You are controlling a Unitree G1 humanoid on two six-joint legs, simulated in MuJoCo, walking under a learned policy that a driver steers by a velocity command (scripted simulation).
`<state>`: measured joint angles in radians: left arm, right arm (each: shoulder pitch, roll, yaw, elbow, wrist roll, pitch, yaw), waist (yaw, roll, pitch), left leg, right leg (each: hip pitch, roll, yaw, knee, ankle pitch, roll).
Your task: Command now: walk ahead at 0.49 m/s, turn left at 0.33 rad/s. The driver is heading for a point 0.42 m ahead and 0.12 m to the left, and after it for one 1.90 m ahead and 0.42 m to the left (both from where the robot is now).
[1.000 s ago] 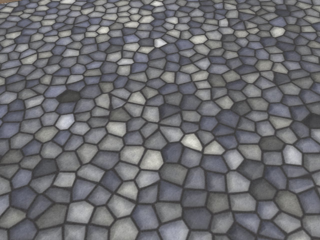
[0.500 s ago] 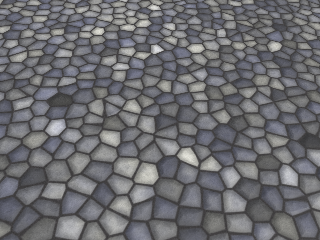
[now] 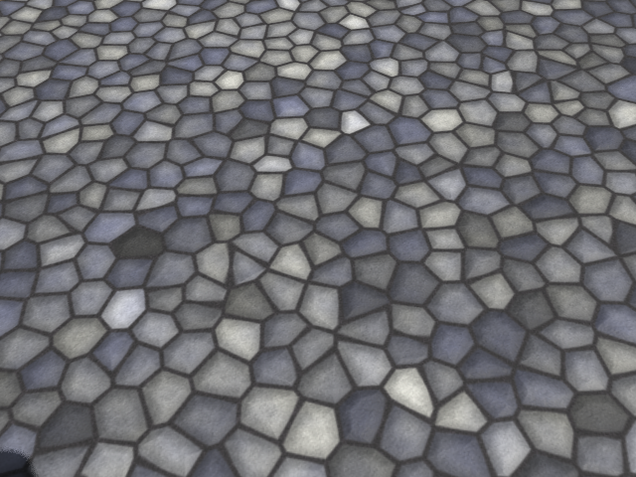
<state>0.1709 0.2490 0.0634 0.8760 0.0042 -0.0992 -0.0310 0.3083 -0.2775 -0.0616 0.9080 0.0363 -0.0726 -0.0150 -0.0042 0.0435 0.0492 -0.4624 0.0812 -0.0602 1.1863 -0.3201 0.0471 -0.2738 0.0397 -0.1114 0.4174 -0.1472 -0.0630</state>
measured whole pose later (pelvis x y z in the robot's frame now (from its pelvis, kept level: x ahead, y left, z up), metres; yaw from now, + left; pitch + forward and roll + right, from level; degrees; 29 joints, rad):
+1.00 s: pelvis +0.59 +0.10 -0.01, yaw +22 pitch +2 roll +0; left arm 0.16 0.28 0.05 0.79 0.00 -0.11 -0.04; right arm 0.34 -0.29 -0.05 0.79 0.02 -0.06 0.00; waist -0.01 0.03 0.01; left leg -0.33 -0.03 -0.08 1.15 -0.43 0.04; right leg -0.40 0.03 -0.04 0.53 -0.17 -0.06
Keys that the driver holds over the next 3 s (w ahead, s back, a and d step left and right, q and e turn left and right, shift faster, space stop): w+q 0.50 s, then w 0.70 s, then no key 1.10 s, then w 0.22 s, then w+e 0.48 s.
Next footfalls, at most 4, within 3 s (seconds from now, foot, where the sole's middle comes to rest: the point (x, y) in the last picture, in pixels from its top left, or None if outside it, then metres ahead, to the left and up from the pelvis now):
0.40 left None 0.38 0.16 -0.77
0.90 right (317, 366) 0.73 0.05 -0.77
1.40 left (190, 303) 0.90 0.37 -0.77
1.70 right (291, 285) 0.96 0.11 -0.77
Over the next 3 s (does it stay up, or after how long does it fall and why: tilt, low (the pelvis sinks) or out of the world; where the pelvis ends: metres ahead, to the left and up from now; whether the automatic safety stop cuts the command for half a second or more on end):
stays up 1.12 0.30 -0.03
